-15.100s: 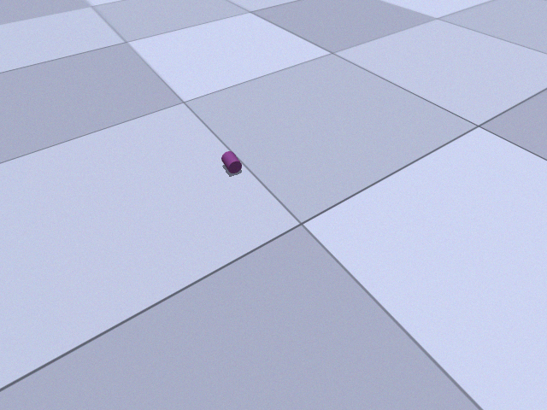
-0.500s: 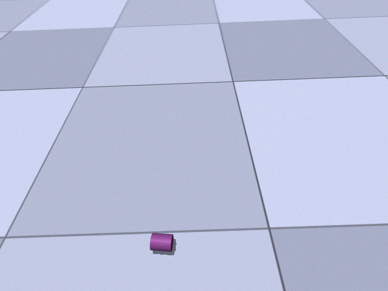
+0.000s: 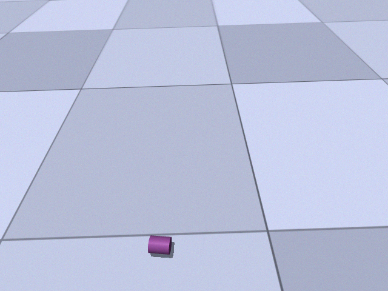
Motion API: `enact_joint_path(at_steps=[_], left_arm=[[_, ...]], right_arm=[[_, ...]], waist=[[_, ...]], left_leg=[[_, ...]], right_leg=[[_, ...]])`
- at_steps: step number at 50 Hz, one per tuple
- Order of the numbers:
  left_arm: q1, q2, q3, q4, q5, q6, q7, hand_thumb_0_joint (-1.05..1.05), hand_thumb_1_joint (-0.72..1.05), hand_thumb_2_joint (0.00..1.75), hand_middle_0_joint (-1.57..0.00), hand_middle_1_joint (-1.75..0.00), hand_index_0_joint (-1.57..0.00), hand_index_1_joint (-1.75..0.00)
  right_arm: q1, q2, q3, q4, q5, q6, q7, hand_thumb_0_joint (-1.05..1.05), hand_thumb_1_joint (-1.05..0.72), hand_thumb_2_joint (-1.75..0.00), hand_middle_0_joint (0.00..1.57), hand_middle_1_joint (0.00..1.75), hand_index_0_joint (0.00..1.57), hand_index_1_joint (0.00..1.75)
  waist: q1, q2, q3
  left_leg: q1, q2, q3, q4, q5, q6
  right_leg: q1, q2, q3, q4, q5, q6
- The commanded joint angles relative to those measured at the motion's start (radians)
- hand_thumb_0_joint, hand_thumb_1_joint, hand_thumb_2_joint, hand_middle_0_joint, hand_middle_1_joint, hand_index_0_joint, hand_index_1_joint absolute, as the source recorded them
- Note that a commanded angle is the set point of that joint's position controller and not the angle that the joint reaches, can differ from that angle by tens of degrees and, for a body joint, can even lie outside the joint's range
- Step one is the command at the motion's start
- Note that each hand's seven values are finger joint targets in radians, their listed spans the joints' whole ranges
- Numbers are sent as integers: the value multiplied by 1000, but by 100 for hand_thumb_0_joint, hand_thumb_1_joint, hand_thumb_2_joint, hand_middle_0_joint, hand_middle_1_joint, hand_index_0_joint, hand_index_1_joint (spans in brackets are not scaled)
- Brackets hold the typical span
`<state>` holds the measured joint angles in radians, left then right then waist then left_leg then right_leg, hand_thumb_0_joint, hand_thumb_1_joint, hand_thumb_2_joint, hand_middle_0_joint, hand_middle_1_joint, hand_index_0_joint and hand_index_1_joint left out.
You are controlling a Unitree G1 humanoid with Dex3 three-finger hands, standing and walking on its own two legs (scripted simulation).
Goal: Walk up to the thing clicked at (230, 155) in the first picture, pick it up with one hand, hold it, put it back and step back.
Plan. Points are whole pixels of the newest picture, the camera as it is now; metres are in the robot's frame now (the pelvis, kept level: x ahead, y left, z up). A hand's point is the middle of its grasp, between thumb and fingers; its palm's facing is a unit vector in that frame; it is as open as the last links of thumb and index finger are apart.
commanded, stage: walk up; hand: left
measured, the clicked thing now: (160, 244) +0.50 +0.22 -0.74
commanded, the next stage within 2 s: none
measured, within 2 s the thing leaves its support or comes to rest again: neither
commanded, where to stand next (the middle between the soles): +0.13 -0.03 m, yaw +1 degrees
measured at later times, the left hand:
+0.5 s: hand out of the picture +0.12 +0.20 -0.15, palm faces +0.03 -0.92 -0.40, open 7.4 cm
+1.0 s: hand (109, 277) +0.20 +0.24 -0.16, palm faces +0.01 -0.91 -0.40, open 7.4 cm
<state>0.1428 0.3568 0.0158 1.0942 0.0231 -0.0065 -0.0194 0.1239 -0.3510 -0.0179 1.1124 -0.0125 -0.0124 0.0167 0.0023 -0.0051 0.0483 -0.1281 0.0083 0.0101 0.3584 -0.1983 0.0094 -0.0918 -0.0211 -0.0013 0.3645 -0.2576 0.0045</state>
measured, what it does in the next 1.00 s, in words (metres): walks ahead: right foot, then left foot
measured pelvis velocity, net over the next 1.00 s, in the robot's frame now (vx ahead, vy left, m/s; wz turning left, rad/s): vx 0.12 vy -0.03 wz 0.04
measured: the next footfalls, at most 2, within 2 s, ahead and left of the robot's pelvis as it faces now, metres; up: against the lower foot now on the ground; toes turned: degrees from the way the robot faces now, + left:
right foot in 0.24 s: +0.15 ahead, -0.17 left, +0.00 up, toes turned +1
left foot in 0.64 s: +0.17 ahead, +0.08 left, +0.00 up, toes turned +1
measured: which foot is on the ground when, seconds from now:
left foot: down 0.00-0.24, up 0.26-0.62, down 0.64-1.00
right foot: down 0.00-0.02, up 0.04-0.22, down 0.24-1.00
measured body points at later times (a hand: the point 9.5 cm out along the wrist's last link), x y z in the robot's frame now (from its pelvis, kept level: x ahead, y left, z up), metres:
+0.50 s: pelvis +0.09 -0.07 -0.01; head +0.11 -0.09 +0.44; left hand +0.12 +0.24 -0.12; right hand +0.13 -0.39 -0.15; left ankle +0.11 +0.07 -0.71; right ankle +0.09 -0.19 -0.75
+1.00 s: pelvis +0.12 -0.03 -0.02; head +0.15 -0.03 +0.43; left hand +0.20 +0.29 -0.14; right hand +0.26 -0.33 -0.14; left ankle +0.13 +0.08 -0.75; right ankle +0.12 -0.17 -0.75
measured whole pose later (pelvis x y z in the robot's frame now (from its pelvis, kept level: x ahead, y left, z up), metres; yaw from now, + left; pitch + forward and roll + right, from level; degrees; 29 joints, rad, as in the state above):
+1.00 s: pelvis +0.12 -0.03 -0.02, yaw +2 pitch -3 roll -1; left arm 0.12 0.38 0.01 0.98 0.01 -0.01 0.01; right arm 0.07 -0.37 -0.04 0.93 0.01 0.03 0.01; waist 0.01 0.03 0.12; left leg -0.29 0.00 0.00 0.66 -0.33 0.02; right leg -0.22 -0.03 0.00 0.62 -0.35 0.03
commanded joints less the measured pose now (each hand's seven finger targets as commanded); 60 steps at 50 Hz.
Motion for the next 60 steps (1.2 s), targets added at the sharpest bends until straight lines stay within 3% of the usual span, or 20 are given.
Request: enact_joint_path(at_steps=[1, 3, 6, 11, 12, 13, 14, 16, 18, 23, 28, 31, 33, 34, 35, 42, 45, 47, 52, 60], left_arm=[[-59, 215, 85, -127, 22, 4, -18, 0, 90, 90, -20, -30, -20, -30], [-20, 236, 100, -147, 17, 4, -24, 0, 90, 90, -20, -30, -20, -30], [2, 223, 105, -172, 8, -7, -47, 0, 90, 90, -20, -30, -20, -30], [261, 216, 120, -86, 12, -30, -19, 0, 90, 90, -20, -30, -20, -30], [322, 275, 134, -79, 20, -32, -2, 0, 90, 90, -20, -30, -20, -30], [277, 352, 146, -119, 26, -40, 12, 0, 90, 90, -20, -30, -20, -30], [145, 378, 145, -175, 27, -35, 15, 0, 90, 90, -20, -30, -20, -30], [51, 346, 131, -222, 15, -37, 17, 0, 90, 90, -20, -30, -20, -30], [39, 281, 112, -231, 0, -49, 22, 0, 90, 90, -20, -30, -20, -30], [105, 292, 111, -233, 0, -62, 42, 0, 90, 90, -20, -30, -20, -30], [67, 292, 99, -257, -18, -52, 49, 0, 90, 90, -20, -30, -20, -30], [27, 281, 84, -273, -27, -34, 52, 0, 90, 90, -20, -30, -20, -30], [58, 198, 62, -281, -46, -19, 51, 0, 90, 90, -20, -30, -20, -30], [63, 206, 63, -251, -49, -3, 56, 0, 90, 90, -20, -30, -20, -30], [48, 221, 61, -235, -44, 0, 61, 0, 90, 90, -20, -30, -20, -30], [79, 196, 52, -161, -34, -25, 58, 0, 90, 90, -20, -30, -20, -30], [30, 286, 69, -169, -10, -39, 63, 0, 90, 90, -20, -30, -20, -30], [-79, 334, 67, -187, -15, -33, 53, 0, 90, 90, -20, -30, -20, -30], [-58, 222, 41, -165, -24, -20, 44, 0, 90, 90, -20, -30, -20, -30], [-61, 244, 36, -125, -26, -20, 37, 0, 90, 90, -20, -30, -20, -30]], right_arm=[[131, -346, -110, -64, -21, -35, -14, 0, -90, -90, 20, 30, 20, 30], [90, -361, -121, -108, -26, -54, -20, 0, -90, -90, 20, 30, 20, 30], [60, -327, -120, -157, -36, -63, -14, 0, -90, -90, 20, 30, 20, 30], [-18, -210, -86, -228, -20, -26, -3, 0, -90, -90, 20, 30, 20, 30], [11, -142, -61, -241, -13, -16, -6, 0, -90, -90, 20, 30, 20, 30], [79, -111, -48, -246, -8, -2, -11, 0, -90, -90, 20, 30, 20, 30], [137, -201, -75, -220, 0, 13, -16, 0, -90, -90, 20, 30, 20, 30], [178, -262, -91, -184, 2, 14, -17, 0, -90, -90, 20, 30, 20, 30], [219, -232, -79, -158, 5, 18, -14, 0, -90, -90, 20, 30, 20, 30], [174, -218, -76, -200, -12, 35, -7, 0, -90, -90, 20, 30, 20, 30], [138, -216, -84, -223, -10, 30, -5, 0, -90, -90, 20, 30, 20, 30], [168, -226, -95, -220, -11, 17, -7, 0, -90, -90, 20, 30, 20, 30], [109, -315, -112, -258, -17, -1, -14, 0, -90, -90, 20, 30, 20, 30], [82, -318, -104, -259, -4, -5, -17, 0, -90, -90, 20, 30, 20, 30], [86, -308, -104, -245, -3, -2, -18, 0, -90, -90, 20, 30, 20, 30], [-36, -251, -73, -261, 14, 21, -27, 0, -90, -90, 20, 30, 20, 30], [-17, -214, -61, -262, 34, 23, -21, 0, -90, -90, 20, 30, 20, 30], [-5, -216, -72, -231, 21, 38, -22, 0, -90, -90, 20, 30, 20, 30], [-64, -259, -73, -208, 12, 3, -8, 0, -90, -90, 20, 30, 20, 30], [-107, -237, -59, -169, 10, 9, -8, 0, -90, -90, 20, 30, 20, 30]], waist=[[-68, 153, 61], [-26, 107, 123], [-14, 145, 81], [103, 38, -34], [129, -193, -29], [99, -308, 1], [45, -175, 5], [9, -120, 98], [-6, -93, 76], [20, -99, 30], [12, -136, -26], [-30, -98, -65], [-4, 166, -128], [-4, 198, -137], [-15, 197, -124], [31, 152, -155], [10, 14, -143], [-34, -111, -58], [-1, -17, -96], [3, 63, -93]], left_leg=[[95, 324, -420, -250, -579, 201], [31, 376, -462, -255, -493, 249], [57, 306, -311, -202, -346, 216], [-259, 102, -27, 183, -142, 86], [-352, -1, 45, 406, -303, 50], [-436, -87, -62, 596, -426, 8], [-362, -47, -129, 652, -377, 7], [-350, 14, -149, 699, -318, 5], [-333, 33, -176, 654, -237, 4], [-293, 46, -158, 472, -236, -15], [-182, 21, -30, 358, -132, 4], [-62, 8, -18, 133, 105, 37], [27, 236, -352, 58, 496, 142], [16, 308, -416, 73, 510, 240], [-9, 309, -422, 66, 483, 267], [6, 165, -157, 254, 475, 120], [-172, 79, -110, 294, 252, 35], [-78, 23, -57, 330, -103, 19], [-69, 189, -240, 82, 235, 127], [-66, 107, -142, 30, 93, 47]], right_leg=[[-421, -6, -6, 391, -274, -34], [-466, -80, 92, 490, -230, -41], [-420, -96, 73, 371, -227, -41], [140, 16, -47, 97, 89, 2], [155, -67, 95, -37, -36, -4], [59, -266, 447, -196, -259, -48], [-63, -353, 553, -260, -485, -141], [-157, -327, 472, -211, -413, -222], [-134, -246, 274, -169, -190, -162], [-53, -286, 171, -48, 312, -215], [-73, -267, 74, 127, 709, -189], [-121, -217, 31, 275, 556, -129], [-237, -9, -55, 480, 100, -23], [-240, 30, -16, 533, -345, -26], [-227, -1, 29, 526, -399, -29], [-96, 4, -25, 83, 86, -17], [23, -173, 189, 107, 398, -105], [-191, -275, 261, 89, 317, -201], [-125, -35, 21, 260, 131, -33], [-76, -91, 74, 110, 149, -47]])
